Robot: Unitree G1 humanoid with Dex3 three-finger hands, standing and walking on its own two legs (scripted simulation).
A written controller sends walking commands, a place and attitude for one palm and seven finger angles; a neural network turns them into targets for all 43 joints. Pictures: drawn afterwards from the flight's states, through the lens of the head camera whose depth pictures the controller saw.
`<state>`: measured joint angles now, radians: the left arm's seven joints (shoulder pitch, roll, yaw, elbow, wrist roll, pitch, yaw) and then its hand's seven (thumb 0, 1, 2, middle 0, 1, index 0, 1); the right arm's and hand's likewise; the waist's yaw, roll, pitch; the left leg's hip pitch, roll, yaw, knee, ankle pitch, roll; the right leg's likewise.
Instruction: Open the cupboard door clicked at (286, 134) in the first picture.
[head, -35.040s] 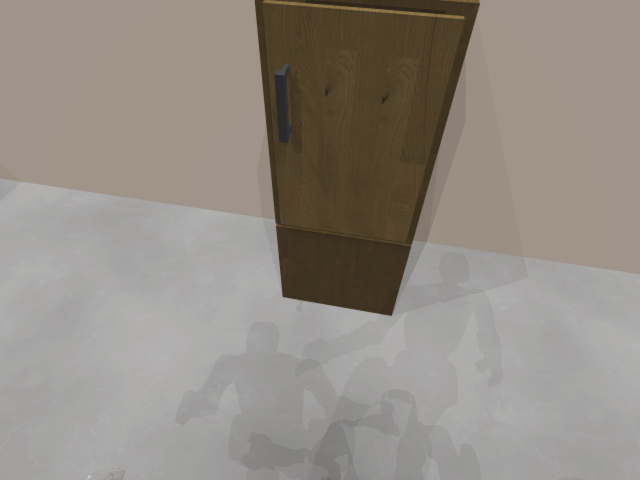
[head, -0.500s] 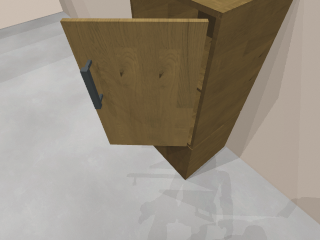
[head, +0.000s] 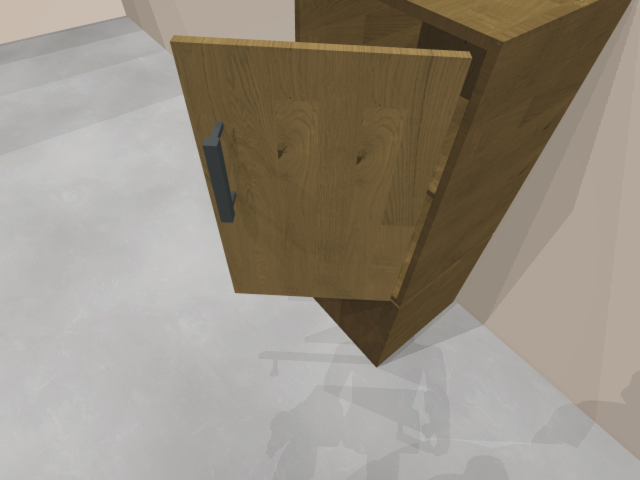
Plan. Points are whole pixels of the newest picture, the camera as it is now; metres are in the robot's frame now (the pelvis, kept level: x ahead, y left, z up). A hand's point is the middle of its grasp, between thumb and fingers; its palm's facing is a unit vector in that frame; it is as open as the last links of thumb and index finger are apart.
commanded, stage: come to a stop and stand still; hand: left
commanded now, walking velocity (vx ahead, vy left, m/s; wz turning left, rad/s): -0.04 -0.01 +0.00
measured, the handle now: (223, 174) +0.52 +0.19 +0.06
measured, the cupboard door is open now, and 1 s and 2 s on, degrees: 49 49 49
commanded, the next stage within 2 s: look again from close up in 1.00 s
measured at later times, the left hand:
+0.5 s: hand out of the picture +0.03 +0.18 -0.17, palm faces -0.01 -0.98 -0.22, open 7.3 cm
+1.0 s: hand out of the picture +0.03 +0.22 -0.17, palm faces -0.03 -0.98 -0.21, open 7.4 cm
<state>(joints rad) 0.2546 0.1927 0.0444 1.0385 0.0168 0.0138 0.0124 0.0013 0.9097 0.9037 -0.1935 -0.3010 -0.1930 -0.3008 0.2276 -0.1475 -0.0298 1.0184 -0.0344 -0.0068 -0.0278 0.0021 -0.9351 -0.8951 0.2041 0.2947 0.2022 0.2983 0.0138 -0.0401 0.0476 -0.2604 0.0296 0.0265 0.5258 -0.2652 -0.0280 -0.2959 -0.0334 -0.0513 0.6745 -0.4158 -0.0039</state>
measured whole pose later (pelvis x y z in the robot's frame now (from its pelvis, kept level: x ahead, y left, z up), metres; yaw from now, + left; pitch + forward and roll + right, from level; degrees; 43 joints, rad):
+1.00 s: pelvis +0.02 +0.04 +0.01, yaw -2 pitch -1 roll +0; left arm 0.27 0.18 -0.01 1.09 0.01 -0.01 0.03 0.00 0.91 0.90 -0.20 -0.30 -0.19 -0.30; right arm 0.26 -0.17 0.01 1.10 -0.01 -0.03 -0.02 0.01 -0.91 -0.90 0.20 0.29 0.20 0.30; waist 0.01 -0.01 0.03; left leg -0.18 0.00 0.07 0.47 -0.27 0.02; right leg -0.18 -0.04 0.00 0.49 -0.29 0.03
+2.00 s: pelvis -0.02 +0.01 -0.05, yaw +0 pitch +9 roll +1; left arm 0.30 0.19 0.19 0.24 -0.24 -0.57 -0.26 0.00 0.75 0.83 -0.20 -0.41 -0.20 -0.41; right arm 0.17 -0.24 -0.06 0.64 0.01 -0.27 0.00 0.01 -0.90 -0.90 0.20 0.29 0.20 0.30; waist -0.01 -0.02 -0.13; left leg -0.67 0.03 0.03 0.92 -0.42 -0.02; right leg -0.66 -0.03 -0.03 0.95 -0.45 -0.01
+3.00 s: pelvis +0.00 +0.03 -0.03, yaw +1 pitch +6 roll -2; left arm 0.10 0.36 0.36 0.19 -0.34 -0.19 -0.40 -0.01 -0.40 0.35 -0.29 -1.14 -0.29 -1.14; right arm 0.24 -0.25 0.05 0.57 0.05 -0.25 -0.08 0.01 -0.90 -0.90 0.21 0.30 0.20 0.30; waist 0.03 0.02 -0.09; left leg -0.55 0.03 0.00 0.85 -0.41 0.01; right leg -0.49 -0.03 -0.07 0.79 -0.40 0.02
